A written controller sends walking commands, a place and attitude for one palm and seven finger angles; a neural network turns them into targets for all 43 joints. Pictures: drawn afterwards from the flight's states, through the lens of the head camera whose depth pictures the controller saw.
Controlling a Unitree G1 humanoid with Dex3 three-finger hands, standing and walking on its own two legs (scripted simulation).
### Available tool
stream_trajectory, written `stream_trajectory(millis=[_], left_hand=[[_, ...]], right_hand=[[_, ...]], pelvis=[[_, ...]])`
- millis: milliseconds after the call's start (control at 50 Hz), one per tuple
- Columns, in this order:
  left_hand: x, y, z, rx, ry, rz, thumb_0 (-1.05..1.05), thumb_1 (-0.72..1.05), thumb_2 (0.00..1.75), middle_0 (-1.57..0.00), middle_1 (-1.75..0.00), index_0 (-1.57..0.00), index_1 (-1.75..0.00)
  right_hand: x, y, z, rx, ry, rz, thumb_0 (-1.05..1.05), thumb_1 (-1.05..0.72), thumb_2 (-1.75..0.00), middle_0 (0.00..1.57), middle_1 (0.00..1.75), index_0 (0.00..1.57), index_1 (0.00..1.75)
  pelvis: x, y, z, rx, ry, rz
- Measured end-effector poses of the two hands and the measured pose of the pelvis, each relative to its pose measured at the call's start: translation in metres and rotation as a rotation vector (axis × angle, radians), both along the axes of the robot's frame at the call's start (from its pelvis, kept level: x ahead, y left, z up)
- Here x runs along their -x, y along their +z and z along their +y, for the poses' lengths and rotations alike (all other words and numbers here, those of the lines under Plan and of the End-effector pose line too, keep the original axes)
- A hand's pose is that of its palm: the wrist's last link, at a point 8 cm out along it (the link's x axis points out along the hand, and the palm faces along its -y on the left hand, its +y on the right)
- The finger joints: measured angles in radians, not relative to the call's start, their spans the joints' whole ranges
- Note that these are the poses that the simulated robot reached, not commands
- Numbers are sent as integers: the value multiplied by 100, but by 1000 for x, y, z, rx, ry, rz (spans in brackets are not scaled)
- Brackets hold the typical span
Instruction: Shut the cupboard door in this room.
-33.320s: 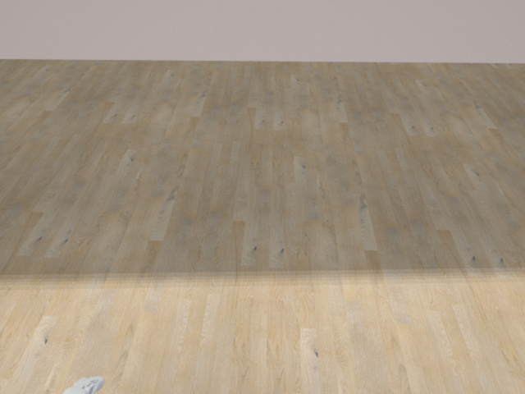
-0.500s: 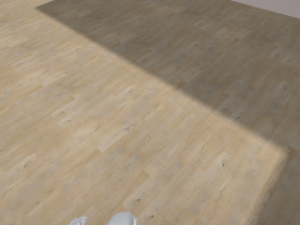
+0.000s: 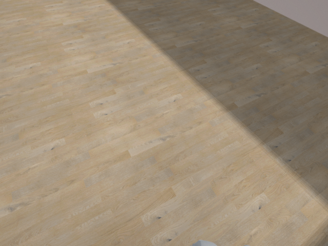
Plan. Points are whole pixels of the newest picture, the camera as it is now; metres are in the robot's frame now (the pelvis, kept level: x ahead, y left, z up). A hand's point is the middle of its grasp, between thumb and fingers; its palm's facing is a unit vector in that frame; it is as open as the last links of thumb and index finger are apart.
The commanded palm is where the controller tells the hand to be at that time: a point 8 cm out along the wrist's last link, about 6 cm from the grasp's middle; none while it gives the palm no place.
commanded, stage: turn or walk to find it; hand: left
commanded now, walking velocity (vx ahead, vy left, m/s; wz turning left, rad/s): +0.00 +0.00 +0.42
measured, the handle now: out of the picture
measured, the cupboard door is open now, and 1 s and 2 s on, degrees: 100 100 100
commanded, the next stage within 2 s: none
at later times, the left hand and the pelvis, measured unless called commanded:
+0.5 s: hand out of the picture -0.01 +0.15 -0.16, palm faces +0.25 -0.93 -0.25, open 7.4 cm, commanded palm none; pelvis -0.01 -0.05 +0.00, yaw +14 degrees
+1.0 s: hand out of the picture -0.01 +0.19 -0.16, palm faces +0.43 -0.87 -0.25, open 7.4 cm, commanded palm none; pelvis -0.01 -0.04 +0.00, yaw +25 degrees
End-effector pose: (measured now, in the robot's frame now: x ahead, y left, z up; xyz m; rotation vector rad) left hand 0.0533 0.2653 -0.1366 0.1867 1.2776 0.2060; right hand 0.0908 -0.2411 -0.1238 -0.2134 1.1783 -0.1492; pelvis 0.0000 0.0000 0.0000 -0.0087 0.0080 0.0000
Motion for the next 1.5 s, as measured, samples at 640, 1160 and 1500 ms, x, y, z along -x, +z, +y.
stream_trajectory(millis=[640,1160,1500], left_hand=[[134,-19,-45,27,335,75,0,91,90,-20,-30,-20,-30],[85,18,-73,-58,431,-125,0,91,90,-20,-30,-20,-29],[208,-10,-115,30,703,52,0,90,90,-20,-30,-20,-30]], right_hand=[[-57,-16,2,14,307,41,0,-91,-90,20,29,20,30],[-63,-37,-22,-26,412,163,0,-91,-90,20,30,20,30],[-127,-17,45,25,682,74,0,-91,-90,20,29,20,30]], pelvis=[[14,-15,-27,-17,311,1],[0,-7,-64,-38,526,10],[9,-10,-55,-22,700,6]])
